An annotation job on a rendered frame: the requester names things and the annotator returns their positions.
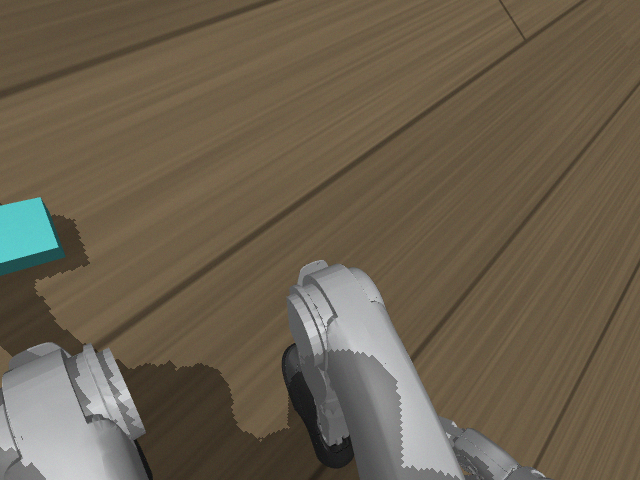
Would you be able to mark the right robot foot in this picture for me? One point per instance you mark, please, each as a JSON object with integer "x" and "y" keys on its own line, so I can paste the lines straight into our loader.
{"x": 335, "y": 456}

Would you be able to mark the right robot hand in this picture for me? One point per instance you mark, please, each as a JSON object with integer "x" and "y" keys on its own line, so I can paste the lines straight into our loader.
{"x": 477, "y": 454}

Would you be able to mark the carton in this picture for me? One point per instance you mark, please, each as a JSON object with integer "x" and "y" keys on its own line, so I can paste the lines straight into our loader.
{"x": 28, "y": 236}

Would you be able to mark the left robot foot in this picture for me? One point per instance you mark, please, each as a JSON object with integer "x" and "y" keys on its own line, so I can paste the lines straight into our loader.
{"x": 144, "y": 461}

